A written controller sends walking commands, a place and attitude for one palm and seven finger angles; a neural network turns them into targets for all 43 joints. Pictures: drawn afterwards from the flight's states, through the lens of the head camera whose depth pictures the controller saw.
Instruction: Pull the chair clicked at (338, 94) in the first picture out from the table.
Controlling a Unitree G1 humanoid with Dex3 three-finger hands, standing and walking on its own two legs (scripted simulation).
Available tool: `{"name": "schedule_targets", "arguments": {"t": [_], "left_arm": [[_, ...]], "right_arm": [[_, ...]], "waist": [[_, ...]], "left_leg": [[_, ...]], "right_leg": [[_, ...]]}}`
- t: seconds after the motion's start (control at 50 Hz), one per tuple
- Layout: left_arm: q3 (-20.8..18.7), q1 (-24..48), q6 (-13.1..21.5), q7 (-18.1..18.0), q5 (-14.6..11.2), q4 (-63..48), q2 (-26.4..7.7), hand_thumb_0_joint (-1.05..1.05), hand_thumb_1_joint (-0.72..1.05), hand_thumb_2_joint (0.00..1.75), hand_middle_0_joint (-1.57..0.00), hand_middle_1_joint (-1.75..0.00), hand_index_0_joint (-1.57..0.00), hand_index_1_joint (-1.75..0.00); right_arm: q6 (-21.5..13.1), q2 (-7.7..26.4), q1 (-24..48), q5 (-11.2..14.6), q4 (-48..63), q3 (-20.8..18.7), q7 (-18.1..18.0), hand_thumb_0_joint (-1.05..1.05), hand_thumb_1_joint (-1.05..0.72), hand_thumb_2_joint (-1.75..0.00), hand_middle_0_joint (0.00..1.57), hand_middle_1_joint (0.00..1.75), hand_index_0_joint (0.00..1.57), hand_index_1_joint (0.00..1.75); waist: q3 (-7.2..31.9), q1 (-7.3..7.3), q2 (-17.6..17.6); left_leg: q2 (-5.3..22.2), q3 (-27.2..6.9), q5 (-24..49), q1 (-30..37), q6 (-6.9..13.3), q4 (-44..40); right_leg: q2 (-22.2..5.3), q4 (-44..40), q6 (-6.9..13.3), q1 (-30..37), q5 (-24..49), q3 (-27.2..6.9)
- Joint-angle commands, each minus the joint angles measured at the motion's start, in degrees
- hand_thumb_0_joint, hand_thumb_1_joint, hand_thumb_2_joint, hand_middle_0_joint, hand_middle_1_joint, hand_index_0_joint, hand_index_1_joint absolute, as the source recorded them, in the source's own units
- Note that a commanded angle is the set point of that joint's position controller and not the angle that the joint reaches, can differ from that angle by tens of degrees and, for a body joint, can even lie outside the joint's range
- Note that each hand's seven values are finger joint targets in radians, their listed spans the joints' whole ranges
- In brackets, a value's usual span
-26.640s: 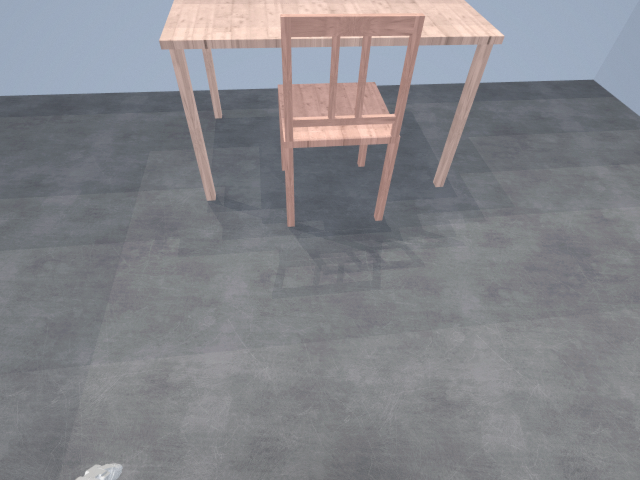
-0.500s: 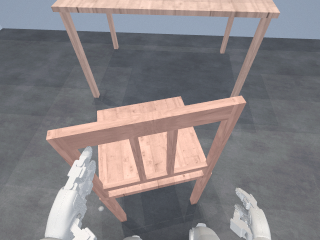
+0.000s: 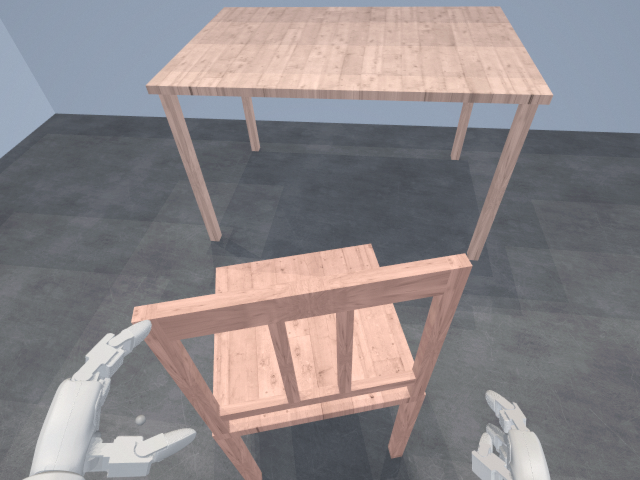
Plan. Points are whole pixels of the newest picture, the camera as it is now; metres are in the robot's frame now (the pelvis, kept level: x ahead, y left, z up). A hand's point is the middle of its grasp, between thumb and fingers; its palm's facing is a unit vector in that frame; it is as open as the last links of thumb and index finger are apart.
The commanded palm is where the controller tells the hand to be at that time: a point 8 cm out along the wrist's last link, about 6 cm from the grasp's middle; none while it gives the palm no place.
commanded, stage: draw the hand back to the body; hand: left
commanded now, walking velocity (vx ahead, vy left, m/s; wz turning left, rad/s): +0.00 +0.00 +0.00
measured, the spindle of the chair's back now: (285, 363) +0.32 +0.09 -0.10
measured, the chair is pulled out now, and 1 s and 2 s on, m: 0.65 0.65 0.65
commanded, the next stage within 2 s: step back with the hand held close in 0.70 s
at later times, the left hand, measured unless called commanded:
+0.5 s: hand (50, 338) +0.20 +0.26 +0.17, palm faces +0.46 -0.78 -0.42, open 7.8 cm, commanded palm +0.15 +0.30 +0.19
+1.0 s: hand (32, 322) +0.21 +0.28 +0.18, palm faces +0.44 -0.77 -0.46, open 7.4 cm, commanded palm +0.15 +0.31 +0.19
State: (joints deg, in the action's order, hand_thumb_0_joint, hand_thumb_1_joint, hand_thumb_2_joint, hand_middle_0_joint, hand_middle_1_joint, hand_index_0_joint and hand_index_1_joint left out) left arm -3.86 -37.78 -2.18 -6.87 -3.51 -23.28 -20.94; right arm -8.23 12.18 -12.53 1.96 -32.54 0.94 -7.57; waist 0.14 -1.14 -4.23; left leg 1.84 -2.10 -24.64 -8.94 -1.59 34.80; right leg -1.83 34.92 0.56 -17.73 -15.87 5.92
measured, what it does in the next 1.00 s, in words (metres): stands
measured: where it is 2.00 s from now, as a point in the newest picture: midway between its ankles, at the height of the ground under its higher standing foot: outside the picture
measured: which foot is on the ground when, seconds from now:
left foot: down 0.00-1.00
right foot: down 0.00-1.00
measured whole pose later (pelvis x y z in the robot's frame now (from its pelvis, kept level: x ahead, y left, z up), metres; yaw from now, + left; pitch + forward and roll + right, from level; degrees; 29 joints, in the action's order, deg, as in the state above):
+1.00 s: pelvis -0.01 +0.02 +0.02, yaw -3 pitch -2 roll -1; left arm -23.8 -27.2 7.7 -9.2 -3.2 -23.0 -21.1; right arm -5.4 12.6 -9.0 1.1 -35.2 -0.3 -3.5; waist -3.6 -1.2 -3.5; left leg 0.9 1.4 -18.7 -3.6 0.0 24.2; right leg -1.8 23.7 -1.0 -13.1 -8.5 2.7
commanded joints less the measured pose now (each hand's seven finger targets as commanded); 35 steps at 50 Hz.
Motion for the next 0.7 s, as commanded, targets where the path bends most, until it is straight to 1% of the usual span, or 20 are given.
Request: {"name": "schedule_targets", "arguments": {"t": [0.0,0.04,0.1,0.14,0.16,0.18,0.2,0.24,0.26,0.3,0.32,0.36,0.42,0.44,0.5,0.54,0.56,0.62,0.64,0.68], "left_arm": [[-17.1,8.7,7.6,-4.9,0.0,-18.3,-9.5,0.00,0.36,0.64,-0.13,-0.19,-0.13,-0.19],[-18.6,9.9,7.7,-5.1,0.1,-17.3,-10.3,0.00,0.43,0.67,-0.13,-0.20,-0.13,-0.20],[-17.1,9.3,8.4,-4.4,-0.1,-13.1,-6.6,0.00,0.54,0.73,-0.15,-0.22,-0.15,-0.22],[-17.6,8.2,8.7,-4.0,-0.1,-10.1,-5.8,0.00,0.61,0.76,-0.16,-0.24,-0.16,-0.24],[-17.8,7.8,9.0,-3.9,-0.3,-9.7,-5.6,0.00,0.65,0.78,-0.16,-0.25,-0.16,-0.25],[-18.4,8.4,9.1,-3.7,-0.4,-9.2,-6.0,0.00,0.68,0.80,-0.17,-0.26,-0.17,-0.26],[-19.4,9.4,9.5,-3.6,-0.4,-10.0,-6.8,0.00,0.72,0.81,-0.18,-0.26,-0.18,-0.26],[-22.4,11.0,9.9,-3.6,-0.5,-9.5,-9.2,0.00,0.79,0.85,-0.19,-0.28,-0.19,-0.28],[-22.6,12.6,10.5,-3.6,-0.5,-12.2,-9.6,0.00,0.83,0.87,-0.19,-0.29,-0.19,-0.29],[-25.4,13.8,11.1,-3.9,-0.6,-13.7,-11.8,0.00,0.90,0.90,-0.20,-0.30,-0.20,-0.30],[-24.7,12.4,11.0,-3.8,-0.5,-12.0,-10.5,0.00,0.90,0.90,-0.20,-0.30,-0.20,-0.30],[-22.6,10.5,10.6,-3.3,-0.9,-9.6,-7.8,0.00,0.90,0.90,-0.20,-0.30,-0.20,-0.30],[-22.8,11.0,10.7,-3.2,-0.8,-10.6,-8.6,0.00,0.90,0.90,-0.20,-0.30,-0.20,-0.30],[-23.0,11.9,10.8,-3.2,-0.7,-11.6,-9.2,0.00,0.90,0.90,-0.20,-0.30,-0.20,-0.30],[-23.0,12.2,10.9,-3.5,-0.6,-12.5,-9.4,0.00,0.90,0.90,-0.20,-0.30,-0.20,-0.30],[-24.1,13.6,11.0,-3.7,-0.4,-13.8,-11.1,0.00,0.90,0.90,-0.20,-0.30,-0.20,-0.30],[-23.6,13.5,10.9,-3.7,-0.4,-14.0,-10.4,0.00,0.90,0.90,-0.20,-0.30,-0.20,-0.30],[-23.2,12.6,10.7,-3.7,-0.4,-13.1,-9.5,0.00,0.90,0.90,-0.20,-0.30,-0.20,-0.30],[-23.7,13.3,10.5,-3.8,-0.4,-12.8,-10.3,0.00,0.90,0.90,-0.20,-0.30,-0.20,-0.30],[-23.0,12.7,10.4,-3.6,-0.5,-12.0,-9.1,0.00,0.90,0.90,-0.20,-0.30,-0.20,-0.30]], "right_arm": [[-5.0,5.3,7.2,-0.1,7.7,-1.8,0.4,0.00,-0.90,-0.90,0.20,0.30,0.20,0.30],[-5.5,5.4,7.6,-0.2,6.5,-2.0,0.8,0.00,-0.90,-0.90,0.20,0.30,0.20,0.30],[-5.6,5.6,8.0,-0.3,5.6,-2.5,1.5,0.00,-0.90,-0.90,0.20,0.30,0.20,0.30],[-5.3,5.9,8.8,-0.2,4.8,-3.0,2.1,0.00,-0.90,-0.90,0.20,0.30,0.20,0.30],[-5.0,5.9,8.6,-0.2,4.7,-3.1,2.3,0.00,-0.90,-0.90,0.20,0.30,0.20,0.30],[-4.5,6.0,8.9,-0.1,4.7,-3.3,2.5,0.00,-0.90,-0.90,0.20,0.30,0.20,0.30],[-4.4,6.1,8.9,-0.2,4.7,-3.4,2.7,0.00,-0.90,-0.90,0.20,0.30,0.20,0.30],[-4.0,6.1,9.6,-0.1,4.3,-3.5,2.7,0.00,-0.90,-0.90,0.20,0.30,0.20,0.30],[-4.2,6.1,9.3,-0.1,4.8,-3.4,2.9,0.00,-0.90,-0.90,0.20,0.30,0.20,0.30],[-4.5,6.0,9.4,-0.1,4.6,-3.4,2.8,0.00,-0.90,-0.90,0.20,0.30,0.20,0.30],[-4.7,5.7,9.6,-0.2,4.4,-3.4,2.8,0.00,-0.90,-0.90,0.20,0.30,0.20,0.30],[-4.1,5.9,9.5,-0.1,4.1,-3.5,3.0,0.00,-0.90,-0.90,0.20,0.30,0.20,0.30],[-3.7,6.2,9.8,0.0,4.3,-3.8,3.2,0.00,-0.90,-0.90,0.20,0.30,0.20,0.30],[-3.7,6.4,9.9,0.0,4.2,-3.8,3.2,0.00,-0.90,-0.90,0.20,0.30,0.20,0.30],[-3.8,6.3,9.8,-0.1,4.5,-3.7,3.0,0.00,-0.90,-0.90,0.20,0.30,0.20,0.30],[-4.1,6.5,9.8,-0.1,4.1,-3.6,2.9,0.00,-0.90,-0.90,0.20,0.30,0.20,0.30],[-4.2,6.4,9.8,-0.1,4.3,-3.5,2.8,0.00,-0.90,-0.90,0.20,0.30,0.20,0.30],[-4.4,6.2,9.7,-0.1,4.2,-3.4,3.0,0.00,-0.90,-0.90,0.20,0.30,0.20,0.30],[-4.3,6.4,9.8,-0.1,3.9,-3.5,2.9,0.00,-0.90,-0.90,0.20,0.30,0.20,0.30],[-4.3,6.3,9.7,-0.1,4.0,-3.4,3.0,0.00,-0.90,-0.90,0.20,0.30,0.20,0.30]], "waist": [[5.1,-1.10,-1.6],[4.2,-1.13,-2.1],[2.1,-0.88,2.1],[1.0,-1.28,2.7],[1.5,-1.26,3.8],[0.8,-1.39,3.7],[1.7,-1.39,4.8],[0.9,-1.78,3.5],[2.9,-1.81,2.3],[4.4,-2.09,0.6],[3.8,-2.04,0.3],[1.7,-1.63,2.7],[2.8,-1.67,2.5],[2.5,-1.62,0.7],[3.3,-1.75,0.7],[3.1,-1.79,-0.4],[2.9,-1.72,-1.4],[2.6,-1.73,-0.5],[2.0,-1.72,-0.5],[1.4,-1.69,-0.1]], "left_leg": [[-0.6,1.5,15.8,-4.8,1.3,-9.5],[-0.7,1.6,16.8,-4.0,1.3,-10.1],[-0.3,2.1,17.3,-2.9,1.7,-11.2],[-0.2,2.3,18.5,-3.1,1.8,-11.6],[-0.2,2.5,18.9,-2.8,1.9,-12.0],[-0.1,2.7,18.7,-2.9,2.0,-12.1],[0.0,2.7,18.9,-2.5,2.1,-12.3],[0.0,2.7,18.7,-2.6,2.1,-12.7],[-0.1,2.7,19.7,-1.6,2.1,-12.8],[0.0,2.8,20.7,-0.6,2.0,-13.0],[0.0,3.1,21.0,-0.6,2.0,-13.0],[0.4,2.8,21.4,-1.3,1.9,-13.5],[0.5,3.0,20.8,-0.8,2.1,-13.7],[0.4,2.7,20.8,-1.0,1.9,-13.8],[0.3,2.7,19.9,-0.6,2.0,-14.3],[0.2,2.3,19.5,-0.7,1.8,-14.6],[0.2,2.2,19.5,-0.7,1.7,-14.8],[0.3,2.3,20.1,-0.6,1.7,-14.9],[0.4,2.1,20.0,-1.0,1.6,-15.0],[0.4,2.0,20.0,-1.1,1.6,-15.3]], "right_leg": [[-1.5,-7.6,0.8,13.4,10.6,-3.0],[-1.4,-8.8,0.9,14.0,11.8,-3.4],[-1.2,-9.7,0.3,13.3,12.0,-3.3],[-1.2,-10.3,0.4,13.9,13.3,-3.5],[-1.3,-10.2,0.3,14.4,14.0,-3.4],[-1.3,-10.5,0.2,14.2,13.9,-3.7],[-1.4,-10.6,0.1,14.8,14.1,-3.6],[-1.3,-11.1,0.3,15.1,13.9,-3.9],[-1.4,-11.0,0.3,15.9,14.7,-3.9],[-1.5,-10.9,0.4,16.8,15.8,-3.9],[-1.7,-10.9,0.4,16.7,16.4,-3.8],[-1.4,-11.2,0.4,16.2,16.7,-3.6],[-1.5,-11.6,0.3,16.3,16.1,-3.7],[-1.4,-11.7,0.5,16.5,15.8,-3.8],[-1.3,-11.9,0.4,16.5,14.1,-3.7],[-1.2,-12.2,0.6,16.7,13.3,-3.7],[-1.2,-12.0,0.7,16.5,13.1,-3.7],[-1.0,-12.0,0.6,16.3,13.5,-3.5],[-1.0,-12.3,0.8,16.3,13.3,-3.5],[-0.9,-12.1,0.7,16.1,13.1,-3.3]]}}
